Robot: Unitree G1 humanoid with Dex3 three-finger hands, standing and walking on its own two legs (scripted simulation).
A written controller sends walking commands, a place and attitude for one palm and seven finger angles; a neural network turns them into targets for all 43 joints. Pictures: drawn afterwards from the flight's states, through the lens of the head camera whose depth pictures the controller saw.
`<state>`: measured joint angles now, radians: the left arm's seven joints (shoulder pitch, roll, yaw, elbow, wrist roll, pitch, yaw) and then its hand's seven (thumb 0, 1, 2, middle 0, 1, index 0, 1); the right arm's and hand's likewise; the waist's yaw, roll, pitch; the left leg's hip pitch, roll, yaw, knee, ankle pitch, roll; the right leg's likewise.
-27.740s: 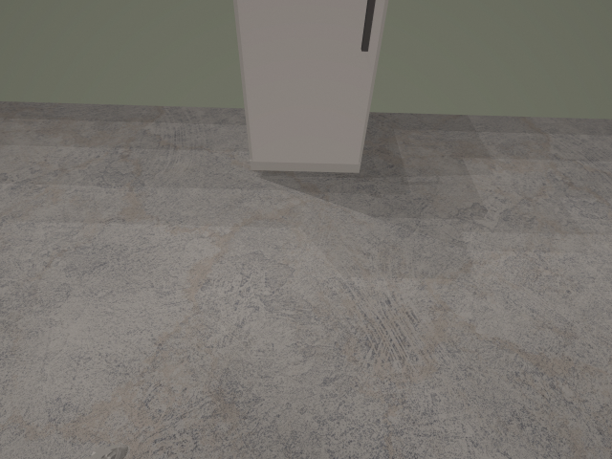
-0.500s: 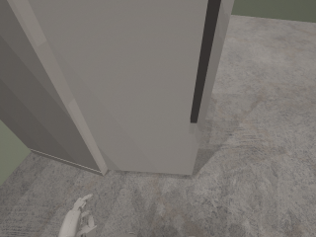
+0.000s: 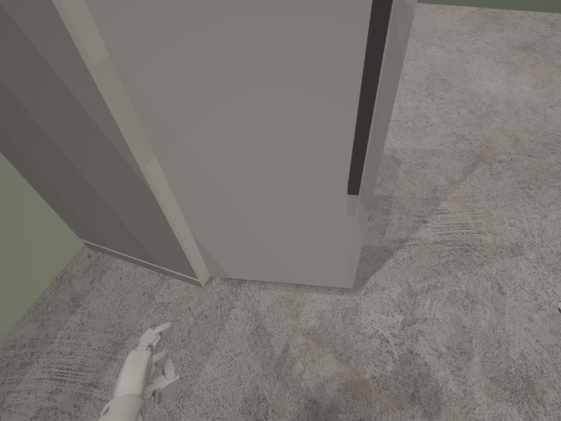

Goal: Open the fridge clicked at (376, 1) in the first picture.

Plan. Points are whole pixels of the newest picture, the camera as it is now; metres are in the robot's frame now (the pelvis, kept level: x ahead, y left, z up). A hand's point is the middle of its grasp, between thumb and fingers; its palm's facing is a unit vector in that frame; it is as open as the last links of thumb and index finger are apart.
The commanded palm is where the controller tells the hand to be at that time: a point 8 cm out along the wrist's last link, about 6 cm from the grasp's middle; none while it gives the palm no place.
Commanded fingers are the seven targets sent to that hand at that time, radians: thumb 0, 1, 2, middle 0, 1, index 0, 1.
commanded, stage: step back with the hand held close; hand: right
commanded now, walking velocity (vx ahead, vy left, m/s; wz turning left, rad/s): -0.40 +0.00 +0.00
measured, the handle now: (366, 94) +0.61 -0.12 +0.14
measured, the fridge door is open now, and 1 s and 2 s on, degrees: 76 76 76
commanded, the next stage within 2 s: stop stepping back and stand still in 0.14 s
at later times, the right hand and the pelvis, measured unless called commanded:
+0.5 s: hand out of the picture +0.08 -0.28 +0.16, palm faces +0.45 +0.82 -0.37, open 7.5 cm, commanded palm +0.03 -0.31 +0.18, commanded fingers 0.00 -0.90 -0.90 0.20 0.30 0.20 0.30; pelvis -0.13 -0.02 +0.00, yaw +2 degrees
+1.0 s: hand out of the picture +0.05 -0.32 +0.16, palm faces +0.47 +0.80 -0.38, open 7.5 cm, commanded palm -0.01 -0.34 +0.18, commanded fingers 0.00 -0.90 -0.90 0.20 0.30 0.20 0.30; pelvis -0.16 -0.05 -0.01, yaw +2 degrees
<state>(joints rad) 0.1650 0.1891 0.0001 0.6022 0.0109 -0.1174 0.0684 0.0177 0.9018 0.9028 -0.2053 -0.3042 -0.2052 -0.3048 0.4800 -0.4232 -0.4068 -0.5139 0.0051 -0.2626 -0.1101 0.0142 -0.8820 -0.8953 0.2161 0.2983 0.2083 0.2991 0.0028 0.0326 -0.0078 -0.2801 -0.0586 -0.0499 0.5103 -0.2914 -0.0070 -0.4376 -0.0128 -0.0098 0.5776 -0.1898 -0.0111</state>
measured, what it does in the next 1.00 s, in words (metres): walks backwards: left foot, then right foot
